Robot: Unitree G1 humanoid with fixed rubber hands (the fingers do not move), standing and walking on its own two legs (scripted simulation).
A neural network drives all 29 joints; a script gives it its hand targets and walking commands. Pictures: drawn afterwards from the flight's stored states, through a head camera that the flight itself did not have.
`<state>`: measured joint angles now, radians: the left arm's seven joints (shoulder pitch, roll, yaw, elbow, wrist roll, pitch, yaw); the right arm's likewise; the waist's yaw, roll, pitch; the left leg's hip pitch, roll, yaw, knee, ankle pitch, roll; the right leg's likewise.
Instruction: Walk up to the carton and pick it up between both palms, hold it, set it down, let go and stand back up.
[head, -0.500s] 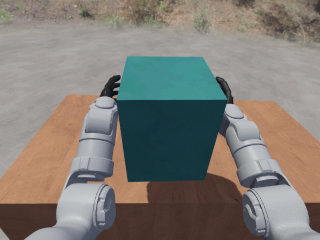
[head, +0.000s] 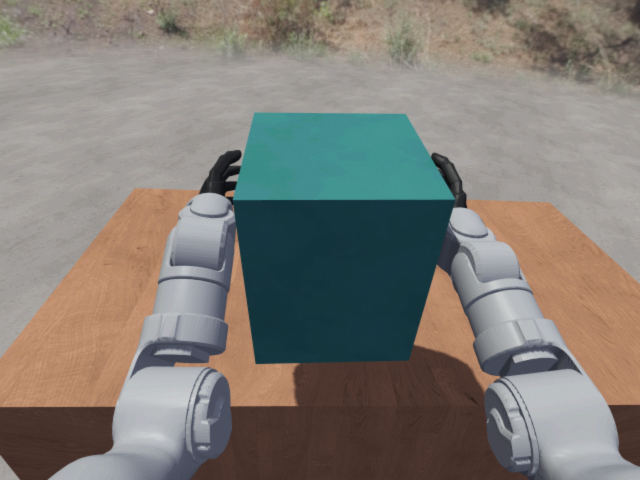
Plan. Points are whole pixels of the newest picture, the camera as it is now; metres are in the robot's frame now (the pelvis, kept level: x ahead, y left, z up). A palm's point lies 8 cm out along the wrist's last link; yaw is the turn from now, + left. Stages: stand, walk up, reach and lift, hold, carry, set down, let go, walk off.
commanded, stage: hold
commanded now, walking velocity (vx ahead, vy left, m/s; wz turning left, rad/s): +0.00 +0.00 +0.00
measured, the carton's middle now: (331, 236) +0.38 +0.01 +0.20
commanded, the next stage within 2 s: set down in 0.18 s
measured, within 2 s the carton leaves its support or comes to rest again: neither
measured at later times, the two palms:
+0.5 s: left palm (216, 192) +0.38 +0.15 +0.25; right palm (455, 192) +0.38 -0.14 +0.27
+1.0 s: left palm (227, 225) +0.42 +0.15 +0.18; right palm (436, 230) +0.41 -0.14 +0.19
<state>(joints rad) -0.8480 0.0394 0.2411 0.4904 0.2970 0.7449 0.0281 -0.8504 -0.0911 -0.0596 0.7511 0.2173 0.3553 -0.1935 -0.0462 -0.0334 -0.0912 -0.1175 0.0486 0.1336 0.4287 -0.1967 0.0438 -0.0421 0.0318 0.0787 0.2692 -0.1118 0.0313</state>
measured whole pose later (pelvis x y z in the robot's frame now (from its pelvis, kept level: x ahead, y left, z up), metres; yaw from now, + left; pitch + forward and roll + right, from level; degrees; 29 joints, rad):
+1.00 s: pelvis +0.02 +0.00 +0.00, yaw +0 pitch -6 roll -2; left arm -0.73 0.04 0.30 0.48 0.31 0.46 -0.05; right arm -0.77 -0.02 -0.05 0.75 0.12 0.05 -0.21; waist -0.07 -0.03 0.02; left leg -0.06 0.04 0.13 0.37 -0.20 0.03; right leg 0.01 0.02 0.08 0.23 -0.13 0.03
